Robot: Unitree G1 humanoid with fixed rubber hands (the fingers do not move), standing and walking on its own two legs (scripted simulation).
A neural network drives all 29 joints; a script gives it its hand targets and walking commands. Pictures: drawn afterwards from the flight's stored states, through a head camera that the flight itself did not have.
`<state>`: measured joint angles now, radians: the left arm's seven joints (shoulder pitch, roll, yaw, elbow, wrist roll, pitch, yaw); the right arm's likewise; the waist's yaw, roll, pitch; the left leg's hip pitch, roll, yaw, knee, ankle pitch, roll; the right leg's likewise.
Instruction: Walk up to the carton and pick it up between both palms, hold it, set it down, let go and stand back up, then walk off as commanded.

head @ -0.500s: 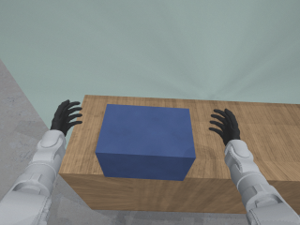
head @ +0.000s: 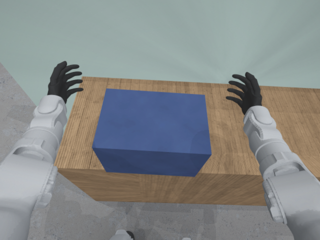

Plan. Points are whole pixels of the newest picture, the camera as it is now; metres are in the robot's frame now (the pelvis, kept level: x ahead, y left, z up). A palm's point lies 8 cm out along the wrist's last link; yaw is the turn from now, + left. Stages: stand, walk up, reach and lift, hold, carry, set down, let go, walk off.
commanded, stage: reach and lift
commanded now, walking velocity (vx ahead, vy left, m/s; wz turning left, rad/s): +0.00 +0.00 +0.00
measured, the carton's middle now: (153, 135) +0.42 +0.02 -0.05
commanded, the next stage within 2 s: none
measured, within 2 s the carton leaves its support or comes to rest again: neither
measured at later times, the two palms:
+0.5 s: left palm (77, 124) +0.43 +0.25 -0.04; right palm (228, 131) +0.44 -0.20 -0.05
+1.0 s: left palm (88, 122) +0.44 +0.22 -0.04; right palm (222, 127) +0.45 -0.19 -0.04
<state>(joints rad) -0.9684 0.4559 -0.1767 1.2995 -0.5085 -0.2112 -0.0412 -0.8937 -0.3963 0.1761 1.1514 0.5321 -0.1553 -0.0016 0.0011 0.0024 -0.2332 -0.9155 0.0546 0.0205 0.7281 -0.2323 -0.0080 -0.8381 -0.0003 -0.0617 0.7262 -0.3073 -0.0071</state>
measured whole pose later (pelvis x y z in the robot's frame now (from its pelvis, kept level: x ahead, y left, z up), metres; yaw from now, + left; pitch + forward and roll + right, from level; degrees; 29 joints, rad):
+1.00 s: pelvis -0.01 +0.03 -0.06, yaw -4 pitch +33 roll -4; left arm -0.90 0.26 -0.10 1.24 -0.36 -0.34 0.05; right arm -0.92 -0.33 0.09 1.24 0.39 -0.32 0.00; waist 0.07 0.06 -0.31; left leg -1.31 0.08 0.05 1.12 -0.39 0.04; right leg -1.23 0.01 -0.01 1.07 -0.43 0.04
